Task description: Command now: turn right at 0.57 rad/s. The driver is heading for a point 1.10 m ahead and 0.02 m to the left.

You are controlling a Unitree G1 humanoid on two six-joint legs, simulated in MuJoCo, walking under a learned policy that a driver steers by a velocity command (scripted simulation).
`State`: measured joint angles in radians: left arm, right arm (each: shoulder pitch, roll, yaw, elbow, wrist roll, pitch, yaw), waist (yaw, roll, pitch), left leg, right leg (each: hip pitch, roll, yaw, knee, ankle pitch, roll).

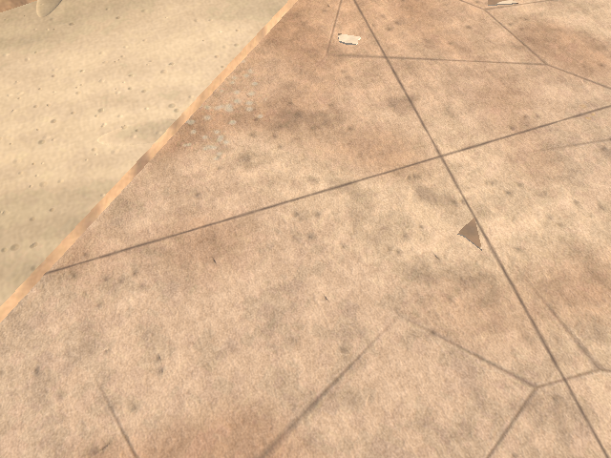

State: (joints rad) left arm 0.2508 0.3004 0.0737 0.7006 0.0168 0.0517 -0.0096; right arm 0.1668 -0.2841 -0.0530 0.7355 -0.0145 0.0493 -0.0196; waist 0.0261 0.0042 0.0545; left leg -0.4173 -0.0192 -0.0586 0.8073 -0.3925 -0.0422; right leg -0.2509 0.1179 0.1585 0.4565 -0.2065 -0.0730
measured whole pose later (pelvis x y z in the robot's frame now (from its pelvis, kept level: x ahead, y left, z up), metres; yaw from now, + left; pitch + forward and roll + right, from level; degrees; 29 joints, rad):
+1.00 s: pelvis +0.23 +0.01 -0.02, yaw -10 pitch +1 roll +0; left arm 0.44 0.25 0.02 0.99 0.01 -0.06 0.00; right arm 0.07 -0.26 -0.03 0.75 -0.04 -0.05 0.02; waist 0.05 -0.01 0.07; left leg -0.46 -0.02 0.10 0.61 -0.15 0.09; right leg -0.04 0.04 0.04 0.85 -0.48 -0.06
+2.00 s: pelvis +0.78 -0.08 -0.01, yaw -2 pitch +1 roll -1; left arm 0.40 0.20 0.03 1.04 0.03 -0.10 0.02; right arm 0.06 -0.21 -0.02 0.85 -0.03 -0.03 0.04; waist 0.04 0.02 0.06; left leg -0.54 0.02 0.10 0.60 -0.10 0.11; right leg 0.14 0.05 -0.20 0.22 -0.37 -0.03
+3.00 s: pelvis +1.07 -0.05 +0.00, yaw +8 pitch -2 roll +0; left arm 0.23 0.20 0.01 1.04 0.01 0.00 0.02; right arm 0.29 -0.17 0.00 1.12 -0.01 0.00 -0.04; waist 0.01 -0.02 0.01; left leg -0.13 -0.02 -0.03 0.41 -0.25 0.01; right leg -0.25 0.02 -0.04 0.38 -0.11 -0.04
